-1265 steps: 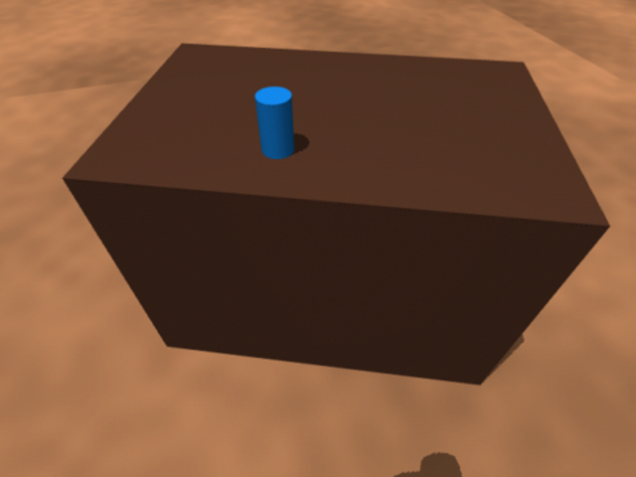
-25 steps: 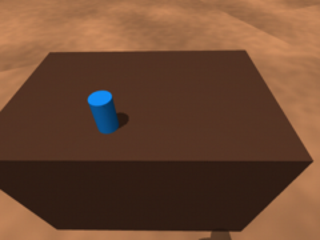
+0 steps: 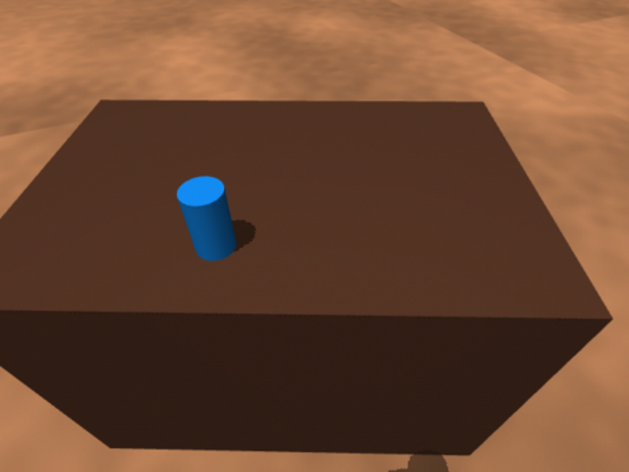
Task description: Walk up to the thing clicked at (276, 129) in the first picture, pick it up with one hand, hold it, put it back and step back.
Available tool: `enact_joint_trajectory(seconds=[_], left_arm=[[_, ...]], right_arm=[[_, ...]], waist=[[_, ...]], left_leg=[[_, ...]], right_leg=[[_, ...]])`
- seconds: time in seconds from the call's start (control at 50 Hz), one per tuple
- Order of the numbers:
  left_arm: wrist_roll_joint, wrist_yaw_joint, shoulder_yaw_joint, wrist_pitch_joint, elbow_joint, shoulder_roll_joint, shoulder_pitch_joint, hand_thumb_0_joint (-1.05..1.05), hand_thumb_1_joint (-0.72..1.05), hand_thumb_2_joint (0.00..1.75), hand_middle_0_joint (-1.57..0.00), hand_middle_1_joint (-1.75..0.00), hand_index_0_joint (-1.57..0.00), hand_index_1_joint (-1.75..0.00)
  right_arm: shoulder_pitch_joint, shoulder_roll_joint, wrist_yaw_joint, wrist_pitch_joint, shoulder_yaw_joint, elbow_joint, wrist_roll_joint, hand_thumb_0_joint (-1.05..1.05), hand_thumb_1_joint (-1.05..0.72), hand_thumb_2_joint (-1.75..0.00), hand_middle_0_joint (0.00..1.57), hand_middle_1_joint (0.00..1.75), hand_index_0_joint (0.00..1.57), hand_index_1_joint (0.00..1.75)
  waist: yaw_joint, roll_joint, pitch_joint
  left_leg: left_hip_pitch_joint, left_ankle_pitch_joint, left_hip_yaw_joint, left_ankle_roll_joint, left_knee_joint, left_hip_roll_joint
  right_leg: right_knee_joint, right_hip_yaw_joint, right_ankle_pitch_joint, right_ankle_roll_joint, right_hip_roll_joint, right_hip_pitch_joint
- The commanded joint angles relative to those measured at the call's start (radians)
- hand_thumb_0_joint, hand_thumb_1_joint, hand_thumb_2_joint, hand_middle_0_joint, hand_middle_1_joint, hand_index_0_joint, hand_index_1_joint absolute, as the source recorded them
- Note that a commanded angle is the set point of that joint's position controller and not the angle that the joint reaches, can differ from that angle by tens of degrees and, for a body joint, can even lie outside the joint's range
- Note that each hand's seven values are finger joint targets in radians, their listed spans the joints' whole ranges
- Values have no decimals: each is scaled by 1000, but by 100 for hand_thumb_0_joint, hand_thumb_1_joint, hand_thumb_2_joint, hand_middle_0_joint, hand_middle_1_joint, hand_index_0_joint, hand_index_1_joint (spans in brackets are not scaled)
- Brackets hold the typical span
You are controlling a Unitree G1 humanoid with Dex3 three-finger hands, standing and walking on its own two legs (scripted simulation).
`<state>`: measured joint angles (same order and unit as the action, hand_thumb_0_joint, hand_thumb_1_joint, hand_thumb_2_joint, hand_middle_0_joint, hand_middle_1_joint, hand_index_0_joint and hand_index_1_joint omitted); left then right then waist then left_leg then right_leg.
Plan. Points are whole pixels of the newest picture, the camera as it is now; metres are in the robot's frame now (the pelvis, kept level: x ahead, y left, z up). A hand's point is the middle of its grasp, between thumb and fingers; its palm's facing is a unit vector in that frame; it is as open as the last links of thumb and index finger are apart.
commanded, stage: home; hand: left
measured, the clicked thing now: (208, 220) +0.50 +0.19 +0.03
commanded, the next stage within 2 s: stand in 0.88 s
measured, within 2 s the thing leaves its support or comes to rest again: neither
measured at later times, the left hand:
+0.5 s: hand out of the picture +0.08 +0.26 -0.16, palm faces -0.05 -0.93 -0.36, open 17.6 cm
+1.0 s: hand out of the picture +0.09 +0.26 -0.16, palm faces -0.04 -0.93 -0.35, open 17.5 cm
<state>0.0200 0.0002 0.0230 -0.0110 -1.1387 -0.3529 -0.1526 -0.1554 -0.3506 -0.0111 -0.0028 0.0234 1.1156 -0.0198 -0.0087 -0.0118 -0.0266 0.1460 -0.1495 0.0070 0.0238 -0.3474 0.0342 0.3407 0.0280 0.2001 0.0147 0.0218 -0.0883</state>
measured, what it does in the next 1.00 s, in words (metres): stands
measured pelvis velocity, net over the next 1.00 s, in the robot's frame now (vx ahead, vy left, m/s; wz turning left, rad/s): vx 0.03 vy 0.01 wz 0.00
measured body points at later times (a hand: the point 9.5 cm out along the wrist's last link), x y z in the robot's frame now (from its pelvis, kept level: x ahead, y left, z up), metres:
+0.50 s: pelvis +0.02 +0.01 +0.00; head +0.03 +0.00 +0.45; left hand +0.08 +0.31 -0.13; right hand +0.08 -0.29 -0.14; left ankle +0.03 +0.13 -0.75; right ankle -0.01 -0.13 -0.75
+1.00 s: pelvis +0.03 +0.01 +0.00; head +0.04 +0.01 +0.45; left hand +0.09 +0.31 -0.13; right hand +0.10 -0.29 -0.13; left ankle +0.03 +0.13 -0.75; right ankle -0.01 -0.13 -0.75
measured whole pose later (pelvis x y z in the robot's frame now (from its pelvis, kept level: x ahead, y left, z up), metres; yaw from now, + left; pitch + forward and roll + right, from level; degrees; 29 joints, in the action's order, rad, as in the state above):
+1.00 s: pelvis +0.03 +0.01 +0.00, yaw +0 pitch -2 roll +0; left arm 0.02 0.00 0.01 0.00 -1.13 -0.35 -0.12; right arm -0.12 -0.35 0.00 0.00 0.01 1.12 -0.01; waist 0.00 0.00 -0.04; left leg 0.12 -0.18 0.02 0.01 -0.33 0.02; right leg 0.30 0.02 0.22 0.03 0.04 -0.05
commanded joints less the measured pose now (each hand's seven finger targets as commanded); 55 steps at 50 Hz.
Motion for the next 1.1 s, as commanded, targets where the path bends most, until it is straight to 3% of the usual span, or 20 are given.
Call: enact_joint_trajectory(seconds=[0.0,0.1,0.2,0.34,0.46,0.7,0.74,0.8,0.88,0.96,1.0,1.02,1.08], left_arm=[[-5,14,-47,-20,45,-219,43,0,-57,4,-5,-5,-5,-5],[-4,12,-50,-18,49,-219,49,0,-58,4,-5,-5,-5,-5],[-3,10,-52,-19,54,-215,46,0,-59,3,-4,-5,-4,-5],[-7,12,-48,-19,57,-214,49,0,-60,3,-4,-4,-4,-4],[-10,17,-48,-19,55,-218,52,0,-56,5,-5,-5,-5,-5],[-7,15,-56,-14,56,-213,71,0,-57,5,-5,-5,-5,-5],[-8,15,-56,-17,59,-213,68,0,-59,3,-5,-5,-4,-5],[-8,13,-58,-16,61,-209,65,0,-59,3,-4,-4,-4,-5],[-7,16,-59,-17,67,-212,66,0,-57,4,-5,-5,-5,-5],[-8,15,-58,-15,63,-209,64,0,-57,4,-5,-5,-5,-5],[-6,15,-59,-13,66,-207,64,0,-41,20,-20,-21,-20,-21],[-9,16,-59,-14,66,-207,64,0,-33,28,-20,-29,-20,-29],[-9,13,-59,-12,64,-207,56,0,-9,52,-20,-30,-20,-30]], right_arm=[[39,-209,18,-21,-43,-59,5,0,-90,-90,20,30,20,30],[42,-213,15,-17,-48,-57,3,0,-90,-90,20,30,20,30],[48,-215,15,-20,-50,-60,3,0,-90,-90,20,30,20,30],[55,-217,21,-29,-48,-56,7,0,-90,-90,20,30,20,30],[54,-216,23,-26,-45,-50,11,0,-90,-90,20,30,20,30],[71,-211,22,-22,-51,-52,7,0,-90,-90,20,30,20,30],[72,-210,22,-24,-52,-52,8,0,-90,-90,20,30,20,30],[75,-214,23,-27,-51,-53,7,0,-90,-90,20,30,20,30],[77,-216,25,-28,-55,-56,9,0,-90,-90,20,30,20,30],[73,-213,25,-26,-53,-53,8,0,-90,-90,20,30,20,30],[72,-212,25,-26,-53,-54,6,0,-90,-90,20,30,20,30],[70,-212,25,-26,-52,-51,8,0,-90,-90,20,30,20,30],[71,-210,25,-26,-51,-49,9,0,-90,-90,20,30,20,30]], waist=[[7,1,-2],[10,2,-20],[10,-4,3],[6,3,68],[6,18,82],[12,13,31],[10,8,48],[8,-9,46],[7,10,74],[9,10,46],[8,7,57],[8,3,50],[9,2,36]], left_leg=[[7,16,-97,-38,71,86],[24,-72,-104,-38,82,82],[18,-54,-106,-42,80,87],[-39,174,-93,-42,46,99],[-67,249,-90,-42,33,103],[-40,134,-91,-36,65,94],[-55,186,-91,-38,52,99],[-50,169,-86,-39,60,96],[-82,252,-88,-44,44,106],[-65,187,-87,-41,54,100],[-62,204,-83,-40,54,96],[-62,212,-87,-40,57,99],[-56,154,-84,-36,65,90]], right_leg=[[-87,-98,-37,-31,102,-52],[-102,-96,64,-31,96,-80],[-91,-97,16,-33,99,-64],[-56,-92,-179,-32,112,2],[-51,-84,-261,-24,117,27],[-87,-80,-125,-24,113,-5],[-80,-82,-183,-26,119,13],[-80,-82,-174,-25,118,14],[-64,-75,-241,-28,121,25],[-77,-76,-182,-25,120,15],[-75,-73,-200,-27,120,19],[-72,-76,-202,-27,121,24],[-81,-76,-157,-26,118,3]])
